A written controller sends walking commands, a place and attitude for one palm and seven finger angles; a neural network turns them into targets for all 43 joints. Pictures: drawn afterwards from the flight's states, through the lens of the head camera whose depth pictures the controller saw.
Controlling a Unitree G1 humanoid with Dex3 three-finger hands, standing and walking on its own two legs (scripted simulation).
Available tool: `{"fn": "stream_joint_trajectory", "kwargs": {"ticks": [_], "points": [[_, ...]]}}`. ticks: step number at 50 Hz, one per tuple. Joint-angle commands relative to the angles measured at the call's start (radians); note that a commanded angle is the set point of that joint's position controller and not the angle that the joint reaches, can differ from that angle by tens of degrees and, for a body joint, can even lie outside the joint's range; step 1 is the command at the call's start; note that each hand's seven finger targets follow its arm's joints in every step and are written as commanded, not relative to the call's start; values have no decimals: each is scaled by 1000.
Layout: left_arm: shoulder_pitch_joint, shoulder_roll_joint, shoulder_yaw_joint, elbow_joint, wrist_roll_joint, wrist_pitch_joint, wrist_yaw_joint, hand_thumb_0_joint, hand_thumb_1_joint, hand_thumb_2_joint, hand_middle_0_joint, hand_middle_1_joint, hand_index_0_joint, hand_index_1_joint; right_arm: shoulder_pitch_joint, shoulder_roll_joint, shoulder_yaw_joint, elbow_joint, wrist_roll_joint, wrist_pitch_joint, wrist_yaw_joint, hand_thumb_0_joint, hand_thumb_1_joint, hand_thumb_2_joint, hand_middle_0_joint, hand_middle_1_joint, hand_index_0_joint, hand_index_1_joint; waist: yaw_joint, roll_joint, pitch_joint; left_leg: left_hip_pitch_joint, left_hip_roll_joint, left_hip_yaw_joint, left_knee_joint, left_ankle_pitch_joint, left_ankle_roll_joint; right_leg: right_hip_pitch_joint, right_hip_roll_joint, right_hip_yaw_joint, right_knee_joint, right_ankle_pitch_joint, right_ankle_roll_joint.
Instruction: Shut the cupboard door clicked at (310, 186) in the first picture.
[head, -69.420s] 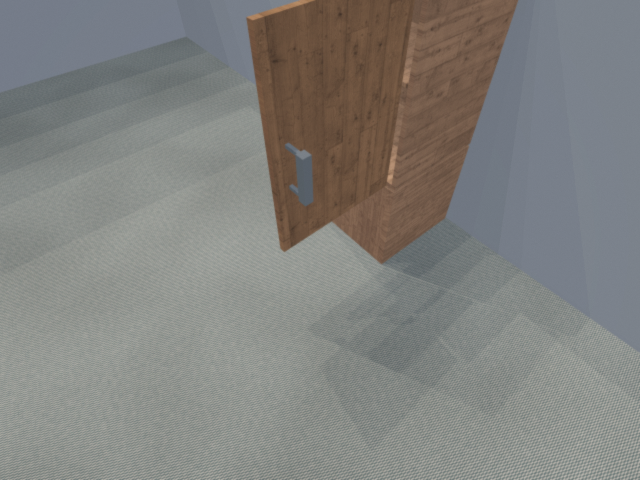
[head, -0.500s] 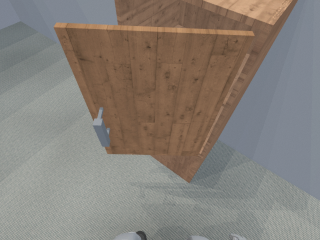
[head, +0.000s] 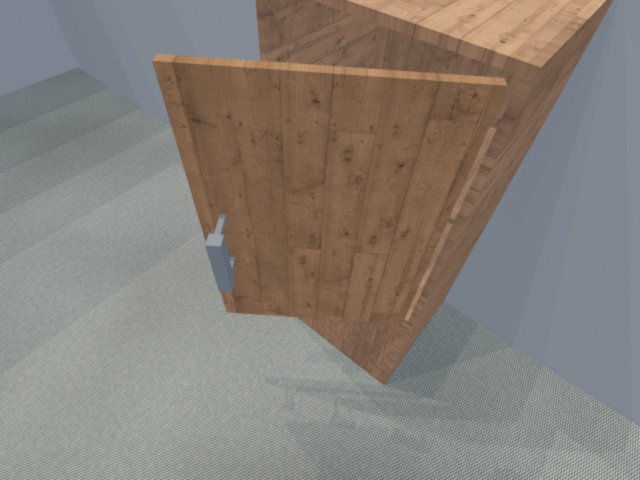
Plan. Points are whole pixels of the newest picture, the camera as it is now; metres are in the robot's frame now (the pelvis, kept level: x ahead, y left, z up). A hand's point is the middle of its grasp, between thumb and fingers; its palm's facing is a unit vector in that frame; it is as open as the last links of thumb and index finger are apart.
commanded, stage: come to a stop and stand still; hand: left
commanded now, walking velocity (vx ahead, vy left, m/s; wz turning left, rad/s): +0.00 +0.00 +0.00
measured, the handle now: (224, 254) +0.47 +0.21 -0.07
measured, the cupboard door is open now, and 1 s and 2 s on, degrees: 36 36 36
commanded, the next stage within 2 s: look again from close up in 0.60 s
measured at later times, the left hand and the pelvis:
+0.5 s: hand out of the picture -0.02 +0.25 -0.17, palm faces +0.00 -0.98 -0.20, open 7.3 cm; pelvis -0.03 +0.07 +0.00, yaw +0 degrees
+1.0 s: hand out of the picture -0.09 +0.20 -0.17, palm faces +0.01 -0.99 -0.16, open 7.3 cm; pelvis -0.06 +0.04 +0.01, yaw +0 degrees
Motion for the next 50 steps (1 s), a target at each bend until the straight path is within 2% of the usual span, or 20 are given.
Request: {"fn": "stream_joint_trajectory", "kwargs": {"ticks": [1, 2, 4, 5, 6, 7, 8, 9, 10, 13, 14, 18, 21, 25, 27, 29, 33, 44, 50], "points": [[87, 134, 25, -32, -14, -38, 35, 0, 900, 900, -200, -300, -200, -300, 65, -65, 6, -70, 0, -48, -12, 0, -900, -900, 200, 300, 200, 300, -23, 19, -164, 92, 117, -81, 37, 471, 29, 58, -112, 88, 7, 555, -94], [52, 133, 16, -29, -14, -31, 34, 0, 900, 900, -200, -300, -200, -300, 69, -79, 5, -70, 7, -48, -12, 0, -900, -900, 200, 300, 200, 300, -36, 44, -192, 100, 105, -108, 15, 518, 32, 80, -106, 60, 37, 455, -87], [31, 115, 7, -40, -9, -9, 31, 0, 900, 900, -200, -300, -200, -300, 39, -101, 5, -77, 9, -48, -13, 0, -900, -900, 200, 300, 200, 300, -24, 149, -125, 89, 136, -143, -43, 648, 55, 29, -46, 25, 53, 165, -60], [31, 105, 2, -39, -11, 0, 30, 0, 900, 900, -200, -300, -200, -300, 30, -104, 7, -81, 8, -47, -16, 0, -900, -900, 200, 300, 200, 300, -19, 147, -80, 61, 144, -167, -79, 640, 63, 13, -26, 11, 50, 54, -51], [36, 97, -1, -36, -12, 7, 28, 0, 900, 900, -200, -300, -200, -300, 14, -107, 7, -84, 7, -45, -18, 0, -900, -900, 200, 300, 200, 300, -10, 120, -36, 26, 144, -177, -110, 563, 69, 5, -20, 11, 38, 11, -47], [42, 93, -3, -34, -13, 13, 25, 0, 900, 900, -200, -300, -200, -300, -4, -104, 5, -88, 7, -42, -18, 0, -900, -900, 200, 300, 200, 300, -4, 68, 10, -17, 135, -184, -141, 400, 72, -2, -22, 18, 16, -7, -47], [41, 94, -3, -37, -11, 16, 21, 0, 900, 900, -200, -300, -200, -300, -18, -101, 4, -95, 6, -39, -16, 0, -900, -900, 200, 300, 200, 300, -3, 22, 42, -51, 119, -185, -172, 227, 67, -10, -31, 26, -8, 6, -52], [27, 103, -3, -40, -6, 15, 17, 0, 900, 900, -200, -300, -200, -300, -19, -98, 5, -98, 4, -38, -13, 0, -900, -900, 200, 300, 200, 300, -7, -11, 71, -75, 108, -184, -191, 168, 60, -16, -36, 27, -11, 37, -57], [22, 104, -3, -45, -7, 17, 16, 0, 900, 900, -200, -300, -200, -300, -18, -104, 4, -98, 3, -39, -11, 0, -900, -900, 200, 300, 200, 300, -11, -19, 69, -68, 107, -195, -219, 111, 54, -23, -39, 32, -7, 36, -58], [15, 112, -1, -66, -5, 29, 12, 0, 900, 900, -200, -300, -200, -300, -21, -130, -7, -102, 1, -37, -9, 0, -900, -900, 200, 300, 200, 300, -14, 50, 77, -61, 132, -250, -330, -107, 34, -61, -28, 32, 21, -5, -47], [17, 116, -1, -70, -3, 30, 10, 0, 900, 900, -200, -300, -200, -300, -24, -129, -7, -103, 1, -37, -11, 0, -900, -900, 200, 300, 200, 300, -11, 79, 75, -58, 133, -253, -345, -116, 32, -65, -28, 34, 27, 0, -48], [27, 124, 1, -76, -4, 31, 7, 0, 900, 900, -200, -300, -200, -300, -35, -130, -9, -108, 3, -39, -10, 0, -900, -900, 200, 300, 200, 300, -7, 68, 25, -3, 137, -263, -367, -130, 17, -77, -23, 61, 24, 18, -45], [29, 131, -1, -78, -6, 20, 7, 0, 900, 900, -200, -300, -200, -300, -34, -118, -6, -97, 5, -44, -8, 0, -900, -900, 200, 300, 200, 300, -7, 35, -23, 41, 125, -235, -333, -45, 22, -54, -30, 86, -29, 67, -51], [23, 125, -3, -71, -7, 13, 9, 0, 900, 900, -200, -300, -200, -300, -14, -113, -7, -74, 7, -47, -9, 0, -900, -900, 200, 300, 200, 300, -16, -25, 3, 42, 118, -222, -331, -1, 13, -52, -40, 106, -64, 98, -55], [37, 124, -6, -64, -9, 12, 10, 0, 900, 900, -200, -300, -200, -300, -10, -114, -4, -60, 8, -48, -7, 0, -900, -900, 200, 300, 200, 300, -16, 1, -3, 55, 112, -215, -338, -5, 8, -52, -46, 112, -70, 99, -54], [41, 124, -7, -59, -8, 10, 10, 0, 900, 900, -200, -300, -200, -300, -8, -107, -4, -49, 10, -47, -7, 0, -900, -900, 200, 300, 200, 300, -15, 10, 18, 43, 107, -206, -338, -8, 13, -51, -48, 113, -81, 108, -53], [63, 116, -9, -39, -7, 14, 9, 0, 900, 900, -200, -300, -200, -300, -5, -106, -5, -31, 11, -42, -5, 0, -900, -900, 200, 300, 200, 300, -14, 38, 39, 11, 111, -214, -375, -124, 14, -56, -43, 107, -79, 76, -49], [99, 92, -12, -7, -6, 3, 10, 0, 900, 900, -200, -300, -200, -300, 11, -82, -6, 6, 14, -36, -3, 0, -900, -900, 200, 300, 200, 300, -13, -13, 41, -11, 99, -193, -351, -145, 39, -52, -48, 119, -118, 74, -51], [110, 77, -10, -2, -5, 3, 10, 0, 900, 900, -200, -300, -200, -300, 17, -72, -9, 16, 13, -30, -1, 0, -900, -900, 200, 300, 200, 300, -14, 8, 63, -46, 92, -194, -352, -198, 38, -72, -39, 121, -124, 26, -49]]}}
